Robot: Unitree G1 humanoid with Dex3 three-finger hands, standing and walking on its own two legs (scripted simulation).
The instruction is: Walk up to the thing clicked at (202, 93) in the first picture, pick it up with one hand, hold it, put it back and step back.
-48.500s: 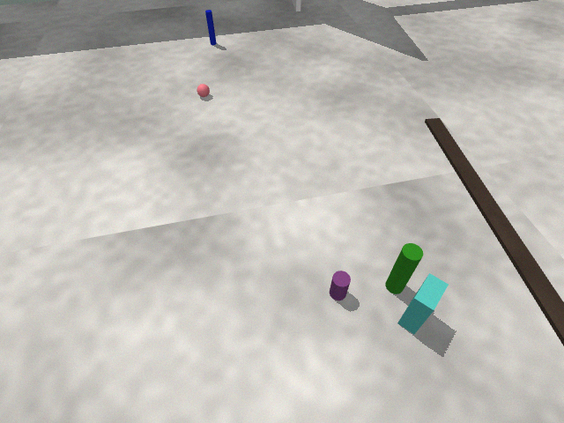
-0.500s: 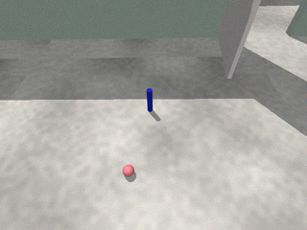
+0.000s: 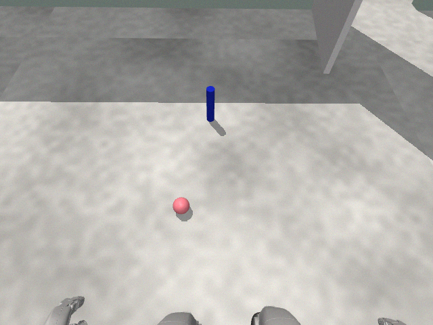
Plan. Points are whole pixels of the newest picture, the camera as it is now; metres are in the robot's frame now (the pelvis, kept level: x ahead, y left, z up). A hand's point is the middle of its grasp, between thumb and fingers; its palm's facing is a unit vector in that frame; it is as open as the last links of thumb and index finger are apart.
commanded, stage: step back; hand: left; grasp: from above
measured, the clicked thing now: (181, 205) +0.63 +0.17 -0.72
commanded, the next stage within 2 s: none
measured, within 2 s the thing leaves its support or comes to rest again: neither
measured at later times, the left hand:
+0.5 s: hand out of the picture +0.02 +0.26 -0.15, palm faces -0.14 -0.91 -0.40, open 7.4 cm
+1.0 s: hand out of the picture -0.11 +0.28 -0.15, palm faces -0.04 -0.94 -0.33, open 7.4 cm
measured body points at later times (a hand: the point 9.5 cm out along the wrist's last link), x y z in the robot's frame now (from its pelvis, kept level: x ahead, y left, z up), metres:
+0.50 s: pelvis -0.10 +0.01 -0.01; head -0.05 -0.01 +0.44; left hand +0.02 +0.31 -0.12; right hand -0.02 -0.31 -0.13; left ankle -0.01 +0.09 -0.72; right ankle -0.11 -0.10 -0.73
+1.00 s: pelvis -0.24 +0.02 +0.01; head -0.19 +0.05 +0.45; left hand -0.11 +0.33 -0.12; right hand -0.17 -0.29 -0.09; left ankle -0.21 +0.14 -0.72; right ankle -0.24 -0.12 -0.64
